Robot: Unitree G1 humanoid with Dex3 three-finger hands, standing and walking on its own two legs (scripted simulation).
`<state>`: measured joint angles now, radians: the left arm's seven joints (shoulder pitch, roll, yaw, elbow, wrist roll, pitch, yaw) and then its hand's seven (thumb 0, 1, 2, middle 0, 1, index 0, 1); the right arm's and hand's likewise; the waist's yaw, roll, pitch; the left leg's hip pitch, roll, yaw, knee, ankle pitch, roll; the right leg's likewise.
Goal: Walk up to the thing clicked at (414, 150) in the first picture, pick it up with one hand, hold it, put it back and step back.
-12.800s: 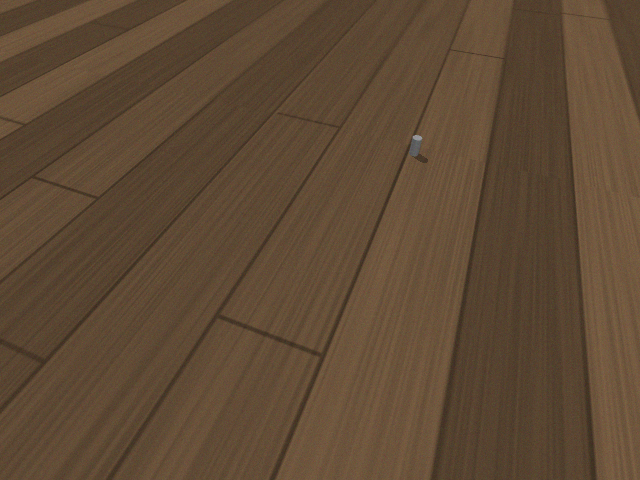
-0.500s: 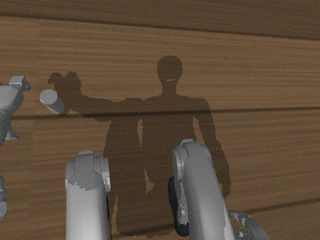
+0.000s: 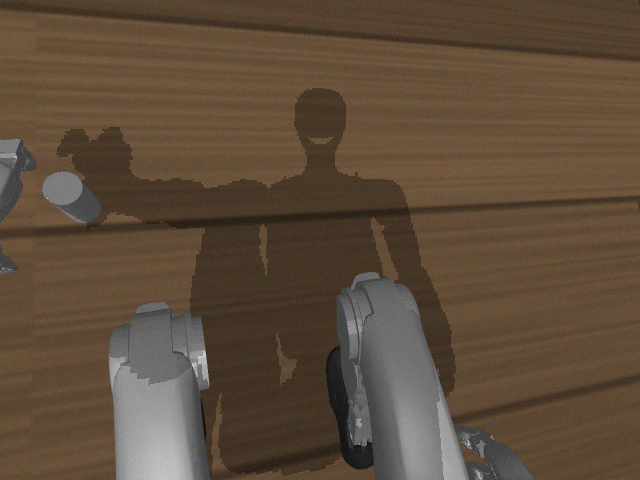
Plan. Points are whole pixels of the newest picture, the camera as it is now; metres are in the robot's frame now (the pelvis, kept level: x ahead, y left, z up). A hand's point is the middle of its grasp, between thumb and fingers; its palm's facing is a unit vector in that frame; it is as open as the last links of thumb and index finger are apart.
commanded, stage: approach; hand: left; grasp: from above
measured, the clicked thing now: (74, 199) +0.50 +0.29 -0.29
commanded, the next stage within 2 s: rest palm in 1.18 s
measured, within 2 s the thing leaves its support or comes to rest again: neither
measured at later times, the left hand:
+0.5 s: hand (70, 137) +0.54 +0.26 -0.16, palm faces -0.37 -0.03 -0.93, open 13.7 cm
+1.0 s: hand (22, 210) +0.45 +0.32 -0.18, palm faces -0.40 -0.06 -0.91, open 12.9 cm
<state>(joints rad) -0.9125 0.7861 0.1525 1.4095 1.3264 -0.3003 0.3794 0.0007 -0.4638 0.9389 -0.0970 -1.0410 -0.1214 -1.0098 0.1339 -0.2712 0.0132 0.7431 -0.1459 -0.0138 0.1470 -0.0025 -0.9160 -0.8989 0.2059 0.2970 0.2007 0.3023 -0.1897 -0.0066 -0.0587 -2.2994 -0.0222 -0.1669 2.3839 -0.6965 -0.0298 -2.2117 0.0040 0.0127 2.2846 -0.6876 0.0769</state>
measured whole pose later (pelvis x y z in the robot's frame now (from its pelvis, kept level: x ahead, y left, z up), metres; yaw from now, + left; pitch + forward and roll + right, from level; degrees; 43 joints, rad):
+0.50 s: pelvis +0.00 +0.00 +0.00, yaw -2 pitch +37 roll -10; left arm -1.20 0.81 0.09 1.54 1.33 -0.10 0.40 0.00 -0.45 0.92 -0.10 -1.08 -0.13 -1.04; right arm 0.18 -0.29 0.10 0.69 -0.14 -0.01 0.14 0.00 -0.92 -0.89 0.21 0.30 0.20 0.30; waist -0.34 0.02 -0.02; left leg -2.34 0.00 -0.18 2.40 -0.71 -0.02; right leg -2.26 0.02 0.00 2.28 -0.67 0.08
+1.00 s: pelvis +0.00 +0.00 -0.01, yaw -1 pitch +33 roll -10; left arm -0.93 0.79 0.05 1.31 1.27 -0.32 0.38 0.00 -0.34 0.86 -0.20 -1.00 -0.23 -0.96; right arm 0.10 -0.30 0.05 0.71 -0.15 0.02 0.13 0.00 -0.92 -0.89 0.21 0.30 0.20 0.30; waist -0.20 -0.04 -0.02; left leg -2.33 -0.03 -0.18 2.42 -0.68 -0.02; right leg -2.22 0.00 0.00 2.31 -0.68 0.07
